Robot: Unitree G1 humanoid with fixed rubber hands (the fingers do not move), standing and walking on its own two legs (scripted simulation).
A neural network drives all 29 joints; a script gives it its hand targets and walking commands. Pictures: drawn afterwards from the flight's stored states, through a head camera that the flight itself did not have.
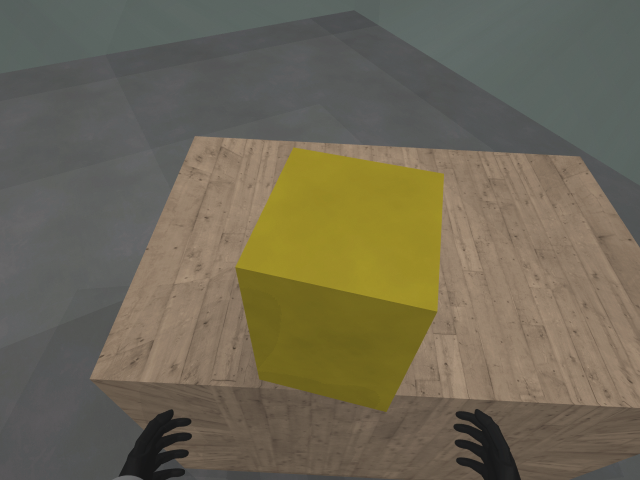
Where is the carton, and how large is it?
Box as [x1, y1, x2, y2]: [235, 147, 443, 411]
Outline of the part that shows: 293,147 235,267 259,378 386,411 437,308 443,174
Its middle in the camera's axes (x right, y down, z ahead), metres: +0.03 +0.06 +0.56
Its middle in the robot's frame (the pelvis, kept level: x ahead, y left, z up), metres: +0.38 -0.02 +0.01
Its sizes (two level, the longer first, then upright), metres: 0.210 0.201 0.291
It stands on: a pedestal, 0.64 m high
